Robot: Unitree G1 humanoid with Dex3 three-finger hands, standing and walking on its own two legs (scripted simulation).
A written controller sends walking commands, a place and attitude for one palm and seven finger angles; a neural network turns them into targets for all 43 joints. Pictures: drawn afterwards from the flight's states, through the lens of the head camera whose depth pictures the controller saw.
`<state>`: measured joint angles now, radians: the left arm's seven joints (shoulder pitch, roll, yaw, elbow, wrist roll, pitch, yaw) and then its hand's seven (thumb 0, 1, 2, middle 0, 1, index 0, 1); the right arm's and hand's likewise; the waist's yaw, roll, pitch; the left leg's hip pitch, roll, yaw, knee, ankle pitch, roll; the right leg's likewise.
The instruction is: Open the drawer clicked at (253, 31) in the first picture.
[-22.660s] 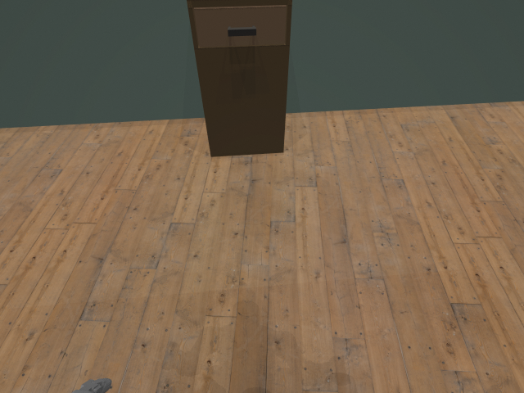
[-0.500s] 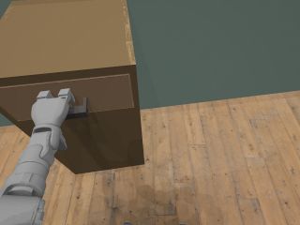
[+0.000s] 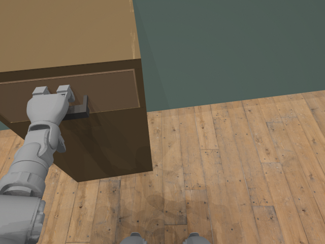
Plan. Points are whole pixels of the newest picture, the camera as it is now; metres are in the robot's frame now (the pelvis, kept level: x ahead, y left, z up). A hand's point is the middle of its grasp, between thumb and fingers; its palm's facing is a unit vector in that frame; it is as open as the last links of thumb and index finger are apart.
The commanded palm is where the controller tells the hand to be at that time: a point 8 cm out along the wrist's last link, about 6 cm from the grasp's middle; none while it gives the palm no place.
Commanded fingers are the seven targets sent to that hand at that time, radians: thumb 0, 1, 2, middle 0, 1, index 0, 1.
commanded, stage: lower the fingers behind the handle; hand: left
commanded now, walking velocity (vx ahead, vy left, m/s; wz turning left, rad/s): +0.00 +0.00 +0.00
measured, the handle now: (65, 107) +0.47 +0.28 +0.01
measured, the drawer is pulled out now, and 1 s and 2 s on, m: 0.00 0.00 0.00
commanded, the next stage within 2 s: lift the fingers back up to retry in 0.10 s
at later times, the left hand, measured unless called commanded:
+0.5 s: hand (56, 119) +0.42 +0.29 +0.03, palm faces -0.02 -0.03 -1.00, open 13.8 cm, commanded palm +0.39 +0.29 +0.10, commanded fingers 0.00 -0.50 0.30 -0.30 -1.20 -0.30 -1.20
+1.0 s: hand (46, 117) +0.40 +0.28 +0.08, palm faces -0.04 -0.04 -1.00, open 13.8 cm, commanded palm +0.38 +0.28 +0.14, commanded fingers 0.00 -0.50 0.30 -0.30 -1.20 -0.30 -1.20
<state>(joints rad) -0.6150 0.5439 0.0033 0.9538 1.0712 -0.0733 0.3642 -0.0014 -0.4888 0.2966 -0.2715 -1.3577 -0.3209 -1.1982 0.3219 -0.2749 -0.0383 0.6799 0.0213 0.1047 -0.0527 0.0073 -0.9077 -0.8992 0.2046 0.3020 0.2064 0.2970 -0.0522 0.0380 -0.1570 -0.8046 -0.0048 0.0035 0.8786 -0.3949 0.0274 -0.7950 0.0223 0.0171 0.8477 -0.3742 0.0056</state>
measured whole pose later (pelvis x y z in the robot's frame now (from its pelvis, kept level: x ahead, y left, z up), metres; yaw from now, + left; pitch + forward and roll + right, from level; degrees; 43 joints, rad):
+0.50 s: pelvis +0.01 +0.01 +0.01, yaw -1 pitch +17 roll -1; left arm -0.49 0.53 0.07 0.84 1.05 -0.11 0.35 0.00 -0.49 0.30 -0.29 -1.23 -0.32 -1.20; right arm 0.32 -0.25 -0.06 0.69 0.02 0.10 -0.05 0.01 -0.91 -0.90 0.20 0.30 0.21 0.30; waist -0.05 0.05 -0.15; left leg -0.71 0.00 0.01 0.82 -0.40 0.03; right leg -0.70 0.03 0.03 0.78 -0.36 0.01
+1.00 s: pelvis +0.04 +0.01 +0.03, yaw +1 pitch +10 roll -1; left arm -0.35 0.48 -0.03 0.55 1.00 0.01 0.16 0.00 -0.49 0.30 -0.32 -1.20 -0.32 -1.20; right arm 0.22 -0.25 -0.04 0.64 0.02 0.11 -0.04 0.01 -0.91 -0.90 0.20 0.30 0.21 0.30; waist 0.02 0.06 -0.12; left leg -0.46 -0.02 0.00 0.65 -0.36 0.03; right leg -0.45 0.00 0.02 0.63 -0.34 0.01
